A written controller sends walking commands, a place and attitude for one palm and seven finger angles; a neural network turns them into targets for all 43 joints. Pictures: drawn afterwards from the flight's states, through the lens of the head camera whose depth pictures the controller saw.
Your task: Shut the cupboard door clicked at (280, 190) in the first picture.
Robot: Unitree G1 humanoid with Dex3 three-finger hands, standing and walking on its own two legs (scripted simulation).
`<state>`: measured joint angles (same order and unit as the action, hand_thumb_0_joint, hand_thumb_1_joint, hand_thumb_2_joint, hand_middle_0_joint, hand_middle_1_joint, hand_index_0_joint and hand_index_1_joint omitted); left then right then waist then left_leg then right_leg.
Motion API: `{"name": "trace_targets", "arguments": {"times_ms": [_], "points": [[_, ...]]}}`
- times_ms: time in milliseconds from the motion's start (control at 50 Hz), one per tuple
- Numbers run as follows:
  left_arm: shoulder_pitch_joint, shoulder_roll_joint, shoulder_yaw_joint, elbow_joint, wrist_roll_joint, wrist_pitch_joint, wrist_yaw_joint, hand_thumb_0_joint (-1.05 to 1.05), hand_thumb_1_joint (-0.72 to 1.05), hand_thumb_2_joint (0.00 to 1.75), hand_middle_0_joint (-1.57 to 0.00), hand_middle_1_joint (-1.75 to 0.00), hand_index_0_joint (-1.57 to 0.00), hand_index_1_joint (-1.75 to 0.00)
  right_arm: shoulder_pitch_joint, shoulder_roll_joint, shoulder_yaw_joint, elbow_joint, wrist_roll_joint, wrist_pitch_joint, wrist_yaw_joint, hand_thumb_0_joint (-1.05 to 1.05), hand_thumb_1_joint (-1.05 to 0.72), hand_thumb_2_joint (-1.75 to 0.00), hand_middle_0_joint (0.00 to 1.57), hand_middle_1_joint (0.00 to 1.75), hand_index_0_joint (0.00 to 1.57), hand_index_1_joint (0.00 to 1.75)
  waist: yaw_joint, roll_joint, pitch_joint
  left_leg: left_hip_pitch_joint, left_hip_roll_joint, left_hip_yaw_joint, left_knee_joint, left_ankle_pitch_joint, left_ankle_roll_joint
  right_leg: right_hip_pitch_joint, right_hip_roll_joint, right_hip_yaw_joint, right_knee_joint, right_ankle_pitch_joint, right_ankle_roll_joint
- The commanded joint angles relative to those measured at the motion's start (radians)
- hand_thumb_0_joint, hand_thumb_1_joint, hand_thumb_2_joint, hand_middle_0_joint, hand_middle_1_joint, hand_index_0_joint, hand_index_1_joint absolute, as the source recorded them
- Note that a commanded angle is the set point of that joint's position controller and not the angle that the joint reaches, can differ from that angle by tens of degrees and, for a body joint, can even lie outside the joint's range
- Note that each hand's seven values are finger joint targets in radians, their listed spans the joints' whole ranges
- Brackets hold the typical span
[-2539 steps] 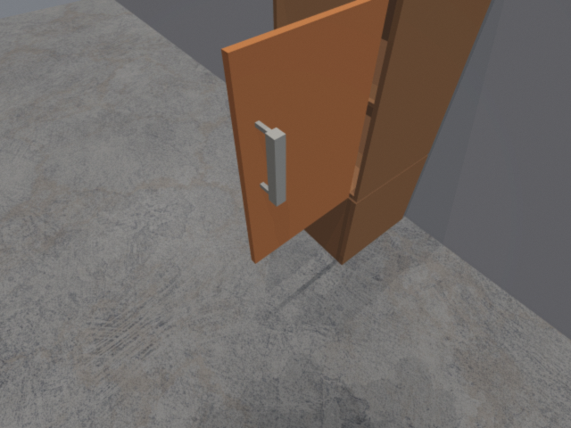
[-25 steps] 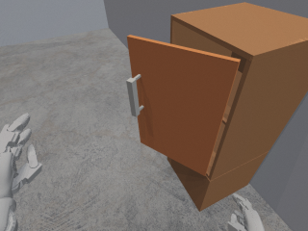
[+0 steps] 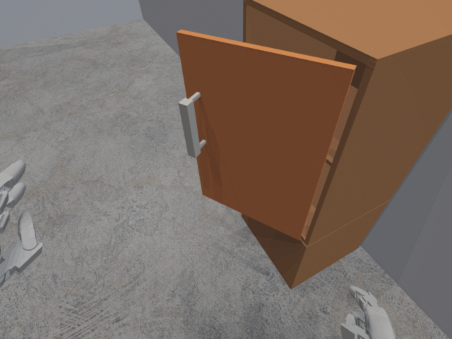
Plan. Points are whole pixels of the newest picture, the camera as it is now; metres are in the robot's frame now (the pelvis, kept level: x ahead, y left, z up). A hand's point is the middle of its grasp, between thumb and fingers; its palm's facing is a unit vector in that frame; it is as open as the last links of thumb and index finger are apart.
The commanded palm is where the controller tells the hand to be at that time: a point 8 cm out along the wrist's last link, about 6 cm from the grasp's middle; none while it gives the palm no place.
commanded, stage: step back with the hand held close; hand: left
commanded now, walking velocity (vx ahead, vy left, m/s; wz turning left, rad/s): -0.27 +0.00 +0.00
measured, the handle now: (195, 125) +0.63 +0.14 +0.02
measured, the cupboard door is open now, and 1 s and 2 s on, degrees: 31 31 31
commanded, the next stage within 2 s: stop stepping back and stand still in 1.24 s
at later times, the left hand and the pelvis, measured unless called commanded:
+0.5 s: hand out of the picture +0.12 +0.27 +0.17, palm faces +0.47 -0.76 -0.45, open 7.5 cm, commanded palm +0.06 +0.30 +0.18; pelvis -0.07 +0.00 -0.01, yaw +1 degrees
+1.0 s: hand out of the picture +0.06 +0.28 +0.17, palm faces +0.43 -0.80 -0.42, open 7.5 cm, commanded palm -0.01 +0.33 +0.18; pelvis -0.13 +0.02 -0.02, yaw +3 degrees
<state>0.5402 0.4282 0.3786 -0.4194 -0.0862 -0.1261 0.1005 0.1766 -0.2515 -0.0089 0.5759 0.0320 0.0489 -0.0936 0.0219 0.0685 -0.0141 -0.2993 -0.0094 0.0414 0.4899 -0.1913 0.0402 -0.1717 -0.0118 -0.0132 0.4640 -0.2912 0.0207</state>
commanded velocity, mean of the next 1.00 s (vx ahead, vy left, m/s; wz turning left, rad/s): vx -0.35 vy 0.00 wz -0.03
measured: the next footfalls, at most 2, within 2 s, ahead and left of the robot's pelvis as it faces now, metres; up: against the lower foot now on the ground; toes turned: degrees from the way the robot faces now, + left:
right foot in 0.80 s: -0.12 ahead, -0.12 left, +0.00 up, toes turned +5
left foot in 1.44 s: -0.03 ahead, +0.15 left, +0.00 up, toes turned +1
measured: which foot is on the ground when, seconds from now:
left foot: down 0.00-1.00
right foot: down 0.00-0.64, up 0.66-0.78, down 0.80-1.00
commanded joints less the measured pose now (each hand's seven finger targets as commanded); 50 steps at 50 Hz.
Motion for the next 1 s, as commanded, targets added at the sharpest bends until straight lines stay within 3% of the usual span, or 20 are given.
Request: {"name": "trace_targets", "arguments": {"times_ms": [0,200,220,300,380,400,440,500,580,620,640,700,760,780,800,820,840,880,920,980], "points": [[-0.017,0.226,0.178,-0.218,-0.008,-0.065,0.035,0.0,0.9,0.9,-0.2,-0.3,-0.2,-0.3,-0.111,-0.114,-0.043,-0.178,-0.002,-0.049,-0.008,0.0,-0.9,-0.9,0.2,0.3,0.2,0.3,-0.001,-0.013,-0.146,0.076,0.102,-0.087,-0.078,0.247,0.011,-0.017,-0.027,0.013,-0.013,0.278,-0.003],[-0.022,0.227,0.211,-0.25,0.023,-0.123,0.055,0.0,0.9,0.9,-0.2,-0.3,-0.2,-0.3,-0.095,-0.126,-0.041,-0.179,-0.011,-0.098,-0.006,0.0,-0.9,-0.9,0.2,0.3,0.2,0.3,-0.008,0.057,-0.07,-0.288,0.147,-0.178,-0.209,-0.352,0.047,0.104,0.018,0.032,0.067,0.054,-0.003],[-0.031,0.187,0.179,-0.258,0.022,-0.131,0.054,0.0,0.9,0.9,-0.2,-0.3,-0.2,-0.3,-0.087,-0.119,-0.036,-0.18,-0.01,-0.104,-0.007,0.0,-0.9,-0.9,0.2,0.3,0.2,0.3,-0.013,0.07,-0.069,-0.314,0.15,-0.183,-0.215,-0.372,0.047,0.117,0.021,0.027,0.087,0.054,-0.004],[-0.051,0.214,0.214,-0.284,0.039,-0.153,0.058,0.0,0.9,0.9,-0.2,-0.3,-0.2,-0.3,-0.07,-0.131,-0.044,-0.166,-0.02,-0.135,-0.003,0.0,-0.9,-0.9,0.2,0.3,0.2,0.3,-0.01,0.096,-0.077,-0.376,0.165,-0.206,-0.226,-0.458,0.055,0.149,0.043,0.029,0.134,0.023,-0.006],[-0.069,0.18,0.182,-0.281,0.036,-0.159,0.063,0.0,0.9,0.9,-0.2,-0.3,-0.2,-0.3,-0.047,-0.117,-0.044,-0.157,-0.022,-0.146,0.001,0.0,-0.9,-0.9,0.2,0.3,0.2,0.3,-0.016,0.018,-0.062,-0.334,0.122,-0.145,-0.115,-0.435,0.03,0.035,-0.004,0.085,0.058,-0.091,-0.029],[-0.066,0.218,0.215,-0.282,0.041,-0.16,0.067,0.0,0.9,0.9,-0.2,-0.3,-0.2,-0.3,-0.042,-0.115,-0.048,-0.147,-0.028,-0.151,0.005,0.0,-0.9,-0.9,0.2,0.3,0.2,0.3,-0.016,-0.019,-0.064,-0.284,0.101,-0.129,-0.066,-0.409,0.016,-0.027,-0.035,0.123,-0.003,-0.151,-0.047],[-0.079,0.189,0.166,-0.292,0.031,-0.159,0.075,0.0,0.9,0.9,-0.2,-0.3,-0.2,-0.3,-0.037,-0.089,-0.035,-0.13,-0.031,-0.148,0.009,0.0,-0.9,-0.9,0.2,0.3,0.2,0.3,-0.026,-0.088,-0.048,-0.143,0.057,-0.082,0.063,-0.261,-0.017,-0.2,-0.122,0.204,-0.108,-0.17,-0.083],[-0.1,0.227,0.182,-0.285,0.036,-0.16,0.094,0.0,0.9,0.9,-0.2,-0.3,-0.2,-0.3,-0.034,-0.09,-0.035,-0.101,-0.037,-0.143,0.009,0.0,-0.9,-0.9,0.2,0.3,0.2,0.3,-0.035,-0.11,-0.048,-0.061,0.042,-0.063,0.114,-0.16,-0.034,-0.272,-0.164,0.195,-0.127,-0.102,-0.096],[-0.074,0.222,0.194,-0.28,0.033,-0.181,0.091,0.0,0.9,0.9,-0.2,-0.3,-0.2,-0.3,-0.063,-0.1,-0.031,-0.119,-0.027,-0.145,-0.002,0.0,-0.9,-0.9,0.2,0.3,0.2,0.3,-0.032,0.01,-0.036,-0.168,0.121,-0.163,-0.093,-0.305,0.007,-0.188,-0.026,0.066,-0.018,-0.175,-0.03],[-0.051,0.208,0.226,-0.27,0.045,-0.197,0.083,0.0,0.9,0.9,-0.2,-0.3,-0.2,-0.3,-0.084,-0.126,-0.037,-0.129,-0.03,-0.161,-0.009,0.0,-0.9,-0.9,0.2,0.3,0.2,0.3,-0.015,0.179,-0.045,-0.468,0.252,-0.33,-0.335,-0.57,0.071,0.114,0.091,0.006,0.255,-0.083,-0.003],[-0.066,0.207,0.233,-0.287,0.045,-0.203,0.074,0.0,0.9,0.9,-0.2,-0.3,-0.2,-0.3,-0.082,-0.123,-0.045,-0.13,-0.032,-0.165,-0.006,0.0,-0.9,-0.9,0.2,0.3,0.2,0.3,-0.008,0.197,-0.067,-0.496,0.285,-0.364,-0.361,-0.584,0.086,0.163,0.114,-0.001,0.332,-0.046,-0.005],[0.005,0.224,0.257,-0.272,0.035,-0.206,0.056,0.0,0.9,0.9,-0.2,-0.3,-0.2,-0.3,-0.073,-0.119,-0.059,-0.133,-0.035,-0.18,0.009,0.0,-0.9,-0.9,0.2,0.3,0.2,0.3,-0.003,0.155,-0.1,-0.445,0.267,-0.3,-0.288,-0.51,0.073,0.158,0.112,0.019,0.27,-0.083,-0.023],[0.012,0.21,0.229,-0.32,0.009,-0.211,0.052,0.0,0.9,0.9,-0.2,-0.3,-0.2,-0.3,-0.068,-0.097,-0.046,-0.116,-0.037,-0.187,0.022,0.0,-0.9,-0.9,0.2,0.3,0.2,0.3,-0.015,0.117,-0.096,-0.273,0.194,-0.2,-0.189,-0.368,0.009,0.012,0.046,0.081,0.056,-0.113,-0.063],[-0.001,0.218,0.226,-0.328,0.001,-0.215,0.057,0.0,0.9,0.9,-0.2,-0.3,-0.2,-0.3,-0.059,-0.085,-0.042,-0.102,-0.038,-0.187,0.025,0.0,-0.9,-0.9,0.2,0.3,0.2,0.3,-0.021,0.051,-0.108,-0.154,0.159,-0.157,-0.119,-0.253,-0.017,-0.091,-0.006,0.149,-0.028,-0.076,-0.077],[-0.009,0.238,0.237,-0.333,0.004,-0.221,0.068,0.0,0.9,0.9,-0.2,-0.3,-0.2,-0.3,-0.027,-0.067,-0.041,-0.074,-0.046,-0.188,0.026,0.0,-0.9,-0.9,0.2,0.3,0.2,0.3,-0.032,-0.008,-0.161,0.001,0.13,-0.09,-0.028,-0.037,-0.043,-0.148,-0.086,0.2,-0.073,0.114,-0.092],[-0.096,0.179,0.139,-0.372,0.007,-0.223,0.065,0.0,0.9,0.9,-0.2,-0.3,-0.2,-0.3,-0.036,-0.05,-0.037,-0.069,-0.026,-0.193,0.022,0.0,-0.9,-0.9,0.2,0.3,0.2,0.3,-0.049,-0.094,-0.234,0.147,0.091,-0.012,0.024,0.109,-0.062,-0.177,-0.096,0.159,-0.047,0.278,-0.07],[-0.108,0.228,0.169,-0.37,0.009,-0.216,0.071,0.0,0.9,0.9,-0.2,-0.3,-0.2,-0.3,-0.05,-0.079,-0.051,-0.074,-0.016,-0.198,0.013,0.0,-0.9,-0.9,0.2,0.3,0.2,0.3,-0.046,-0.121,-0.254,0.219,0.095,-0.017,0.058,0.138,-0.05,-0.224,-0.079,0.149,-0.034,0.31,-0.033],[-0.097,0.235,0.179,-0.339,0.009,-0.201,0.07,0.0,0.9,0.9,-0.2,-0.3,-0.2,-0.3,-0.083,-0.081,-0.049,-0.089,-0.02,-0.188,0.004,0.0,-0.9,-0.9,0.2,0.3,0.2,0.3,-0.042,-0.05,-0.182,0.177,0.123,-0.054,0.001,-0.016,-0.031,-0.283,-0.041,0.117,-0.042,0.058,-0.021],[-0.077,0.222,0.186,-0.304,0.006,-0.196,0.069,0.0,0.9,0.9,-0.2,-0.3,-0.2,-0.3,-0.097,-0.079,-0.043,-0.092,-0.03,-0.179,0.001,0.0,-0.9,-0.9,0.2,0.3,0.2,0.3,-0.042,0.04,-0.065,0.053,0.138,-0.106,-0.098,-0.227,-0.047,-0.309,-0.005,0.096,-0.069,-0.234,-0.064],[-0.066,0.223,0.198,-0.275,0.004,-0.2,0.069,0.0,0.9,0.9,-0.2,-0.3,-0.2,-0.3,-0.074,-0.071,-0.043,-0.086,-0.042,-0.158,0.005,0.0,-0.9,-0.9,0.2,0.3,0.2,0.3,-0.044,0.037,-0.034,0.028,0.119,-0.106,-0.074,-0.306,-0.081,-0.36,-0.013,0.112,-0.122,-0.361,-0.115]]}}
